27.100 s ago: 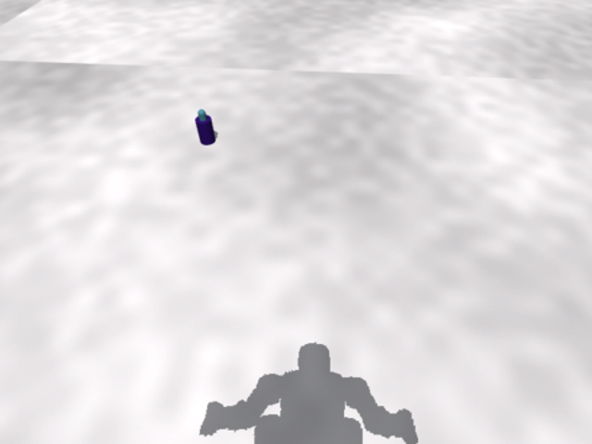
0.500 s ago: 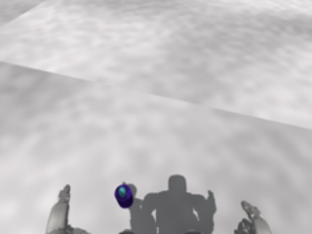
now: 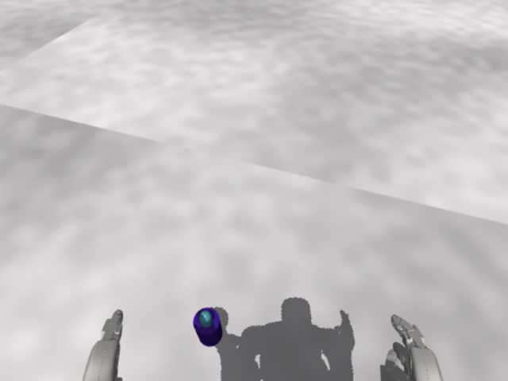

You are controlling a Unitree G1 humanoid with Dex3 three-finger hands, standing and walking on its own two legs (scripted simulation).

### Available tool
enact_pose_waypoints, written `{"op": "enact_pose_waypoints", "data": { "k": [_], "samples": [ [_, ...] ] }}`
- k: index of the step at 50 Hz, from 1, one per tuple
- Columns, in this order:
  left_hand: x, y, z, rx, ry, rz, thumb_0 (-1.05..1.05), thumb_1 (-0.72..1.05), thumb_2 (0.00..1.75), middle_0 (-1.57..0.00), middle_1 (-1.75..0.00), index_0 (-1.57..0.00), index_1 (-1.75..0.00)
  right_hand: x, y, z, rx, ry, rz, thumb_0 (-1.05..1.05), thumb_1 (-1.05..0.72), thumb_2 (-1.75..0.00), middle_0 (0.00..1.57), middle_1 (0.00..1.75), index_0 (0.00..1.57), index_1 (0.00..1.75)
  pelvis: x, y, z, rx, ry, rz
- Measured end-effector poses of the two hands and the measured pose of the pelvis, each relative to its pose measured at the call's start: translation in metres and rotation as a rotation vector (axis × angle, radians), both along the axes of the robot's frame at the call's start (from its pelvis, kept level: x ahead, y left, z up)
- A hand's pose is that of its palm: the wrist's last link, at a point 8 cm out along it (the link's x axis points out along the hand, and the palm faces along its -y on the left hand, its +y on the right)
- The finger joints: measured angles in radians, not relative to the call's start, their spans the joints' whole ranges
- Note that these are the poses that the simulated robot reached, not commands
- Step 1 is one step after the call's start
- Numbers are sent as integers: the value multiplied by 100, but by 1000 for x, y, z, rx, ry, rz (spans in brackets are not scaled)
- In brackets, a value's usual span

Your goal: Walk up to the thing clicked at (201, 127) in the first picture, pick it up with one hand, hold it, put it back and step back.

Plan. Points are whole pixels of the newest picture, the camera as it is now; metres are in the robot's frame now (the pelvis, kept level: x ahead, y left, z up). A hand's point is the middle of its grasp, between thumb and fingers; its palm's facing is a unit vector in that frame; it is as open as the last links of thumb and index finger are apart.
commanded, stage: home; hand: left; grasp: from the side
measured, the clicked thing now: (207, 325) +0.40 +0.17 -0.62
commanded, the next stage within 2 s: stand in 1.28 s
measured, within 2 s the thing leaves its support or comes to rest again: neither
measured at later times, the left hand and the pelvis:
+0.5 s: hand (147, 371) +0.17 +0.18 -0.06, palm faces +0.11 -0.95 -0.29, open 17.6 cm; pelvis +0.00 +0.00 +0.00, yaw +0 degrees
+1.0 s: hand (145, 370) +0.17 +0.18 -0.06, palm faces +0.11 -0.95 -0.29, open 17.6 cm; pelvis +0.00 +0.00 +0.00, yaw +0 degrees
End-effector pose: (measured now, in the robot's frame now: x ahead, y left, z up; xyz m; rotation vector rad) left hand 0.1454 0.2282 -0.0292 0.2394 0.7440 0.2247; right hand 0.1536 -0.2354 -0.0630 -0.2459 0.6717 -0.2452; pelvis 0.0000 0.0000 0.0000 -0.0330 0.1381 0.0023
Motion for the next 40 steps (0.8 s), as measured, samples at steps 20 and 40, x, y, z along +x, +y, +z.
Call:
{"op": "enact_pose_waypoints", "data": {
  "k": [20, 40],
  "samples": [
    [-1, -5, 0, 1, 11, -11, -1, -56, 4, -5, -5, -5, -5, -8, -6, -3, 5, 15, -15, 1, -90, -90, 21, 30, 21, 30, -1, -4, 2, 6, -4, -5],
    [-1, -3, 0, -4, 13, -6, -1, -56, 4, -5, -5, -5, -5, -4, -4, -1, 3, 2, -8, 1, -90, -90, 21, 30, 21, 30, 0, -3, 3, 5, -8, -4]
  ]
}}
